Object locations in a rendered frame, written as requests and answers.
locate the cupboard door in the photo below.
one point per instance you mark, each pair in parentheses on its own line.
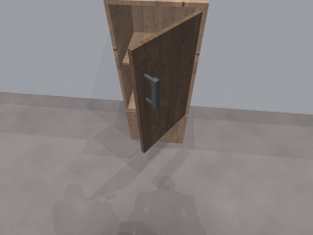
(168,55)

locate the handle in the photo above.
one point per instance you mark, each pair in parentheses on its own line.
(155,84)

